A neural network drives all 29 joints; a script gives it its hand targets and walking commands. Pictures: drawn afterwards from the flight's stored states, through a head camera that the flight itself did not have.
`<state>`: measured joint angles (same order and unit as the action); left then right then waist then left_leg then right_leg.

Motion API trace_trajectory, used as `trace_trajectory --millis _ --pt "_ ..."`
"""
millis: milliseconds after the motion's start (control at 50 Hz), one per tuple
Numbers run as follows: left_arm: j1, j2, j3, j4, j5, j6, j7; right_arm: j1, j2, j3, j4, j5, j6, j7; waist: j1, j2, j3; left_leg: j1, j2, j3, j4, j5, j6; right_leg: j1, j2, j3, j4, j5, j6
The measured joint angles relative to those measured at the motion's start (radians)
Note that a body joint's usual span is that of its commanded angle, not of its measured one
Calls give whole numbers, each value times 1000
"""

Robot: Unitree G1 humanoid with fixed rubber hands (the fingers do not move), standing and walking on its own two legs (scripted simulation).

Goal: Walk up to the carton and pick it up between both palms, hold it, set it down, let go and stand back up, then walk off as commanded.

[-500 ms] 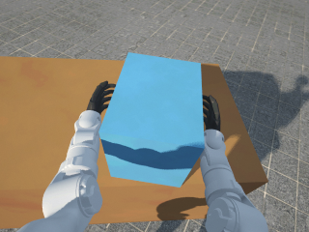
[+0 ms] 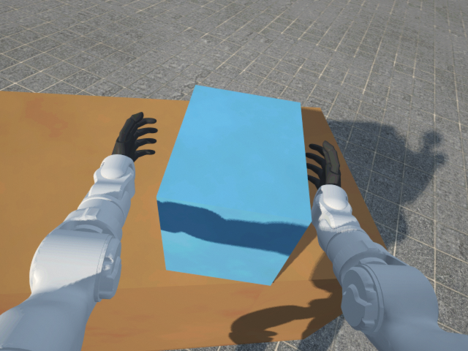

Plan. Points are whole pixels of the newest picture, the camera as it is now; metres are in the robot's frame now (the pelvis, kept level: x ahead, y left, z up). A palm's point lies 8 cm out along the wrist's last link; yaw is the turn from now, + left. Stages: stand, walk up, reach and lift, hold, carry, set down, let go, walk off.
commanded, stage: set down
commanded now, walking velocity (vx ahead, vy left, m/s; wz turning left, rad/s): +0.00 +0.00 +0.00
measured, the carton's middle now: (233, 186) +0.44 -0.02 +0.02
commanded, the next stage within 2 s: none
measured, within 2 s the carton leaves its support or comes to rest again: neither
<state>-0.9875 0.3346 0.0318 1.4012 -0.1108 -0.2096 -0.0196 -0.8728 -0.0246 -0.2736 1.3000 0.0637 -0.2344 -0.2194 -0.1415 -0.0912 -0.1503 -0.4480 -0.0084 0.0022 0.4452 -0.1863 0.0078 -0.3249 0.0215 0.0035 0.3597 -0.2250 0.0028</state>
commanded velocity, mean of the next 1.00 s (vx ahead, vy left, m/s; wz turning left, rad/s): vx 0.00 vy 0.00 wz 0.00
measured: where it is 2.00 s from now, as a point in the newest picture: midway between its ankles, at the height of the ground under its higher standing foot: outside the picture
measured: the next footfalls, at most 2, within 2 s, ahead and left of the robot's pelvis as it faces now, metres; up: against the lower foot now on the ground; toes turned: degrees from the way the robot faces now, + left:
none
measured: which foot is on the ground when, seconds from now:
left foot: down 0.00-1.00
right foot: down 0.00-1.00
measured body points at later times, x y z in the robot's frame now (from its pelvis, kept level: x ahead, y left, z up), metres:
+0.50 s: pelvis -0.01 +0.00 +0.00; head +0.01 +0.05 +0.45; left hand +0.48 +0.19 +0.15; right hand +0.41 -0.21 +0.14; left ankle +0.01 +0.10 -0.74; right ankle -0.04 -0.13 -0.74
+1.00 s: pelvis -0.02 +0.00 +0.00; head -0.02 +0.05 +0.45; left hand +0.47 +0.19 +0.19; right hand +0.40 -0.20 +0.20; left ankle +0.01 +0.10 -0.74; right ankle -0.04 -0.13 -0.74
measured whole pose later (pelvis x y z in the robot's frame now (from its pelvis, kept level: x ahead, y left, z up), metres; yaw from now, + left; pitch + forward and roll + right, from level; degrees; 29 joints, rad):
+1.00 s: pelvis -0.02 +0.00 +0.00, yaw +0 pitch +9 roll -2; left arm -1.17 0.47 -0.06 1.32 -0.23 0.12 -0.07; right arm -1.04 -0.16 -0.07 1.09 0.31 0.17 -0.24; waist -0.17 -0.05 -0.19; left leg -0.45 0.00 0.00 0.45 -0.16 0.01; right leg -0.33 0.02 0.00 0.37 -0.20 0.00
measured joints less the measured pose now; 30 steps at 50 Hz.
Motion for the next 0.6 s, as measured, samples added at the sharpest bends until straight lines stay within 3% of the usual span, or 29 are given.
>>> trace_trajectory --millis 160,340,600 --pt "-26 31 -62 3 -62 27 -1 -36 -54 72 -5 79 78 18 -10 2 -17 0 0 0 5 0 0 -1 0 0 7 1 0" --pt "-93 52 -74 3 -67 101 -15 -61 -84 131 -28 140 154 21 -20 16 -34 0 0 0 5 3 0 -1 0 0 7 3 0" --pt "-136 86 -89 -17 -98 203 -29 -103 -104 160 -136 184 263 5 -30 34 -42 0 0 0 5 6 0 -1 0 0 7 6 2"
